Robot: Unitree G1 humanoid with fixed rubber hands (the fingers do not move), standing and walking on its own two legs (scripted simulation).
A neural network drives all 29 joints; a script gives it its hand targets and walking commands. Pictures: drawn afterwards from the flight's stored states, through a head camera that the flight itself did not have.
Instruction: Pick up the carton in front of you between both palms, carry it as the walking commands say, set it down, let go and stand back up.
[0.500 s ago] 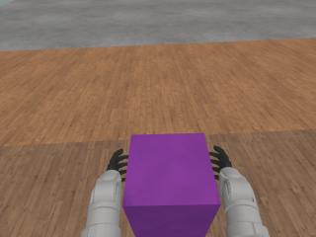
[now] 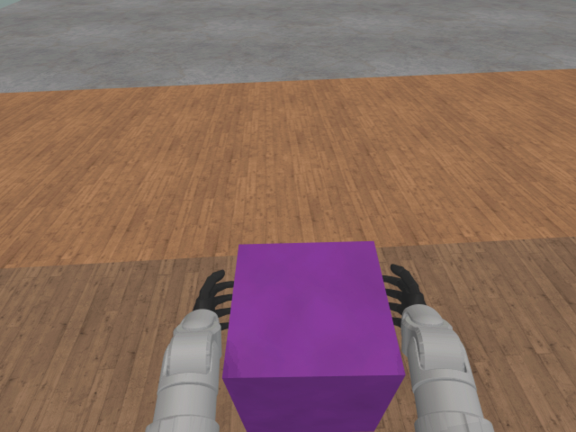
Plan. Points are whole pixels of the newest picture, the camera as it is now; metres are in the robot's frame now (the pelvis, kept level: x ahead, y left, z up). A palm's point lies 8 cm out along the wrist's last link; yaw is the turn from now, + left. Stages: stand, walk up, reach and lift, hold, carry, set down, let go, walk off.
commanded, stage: reach and lift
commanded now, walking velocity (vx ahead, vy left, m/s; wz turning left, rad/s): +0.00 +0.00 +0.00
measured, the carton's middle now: (308, 340) +0.29 +0.00 -0.04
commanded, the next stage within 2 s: hold in 0.28 s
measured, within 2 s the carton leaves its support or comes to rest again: neither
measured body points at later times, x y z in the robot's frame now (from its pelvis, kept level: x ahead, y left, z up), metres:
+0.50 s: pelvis +0.00 +0.00 +0.00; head -0.05 +0.00 +0.45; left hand +0.29 +0.15 +0.04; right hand +0.30 -0.15 +0.05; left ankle +0.01 +0.13 -0.74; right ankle +0.01 -0.13 -0.74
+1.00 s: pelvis -0.01 +0.00 +0.00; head -0.05 +0.00 +0.45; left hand +0.29 +0.15 +0.04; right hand +0.30 -0.15 +0.05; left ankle +0.01 +0.13 -0.74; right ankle +0.01 -0.13 -0.74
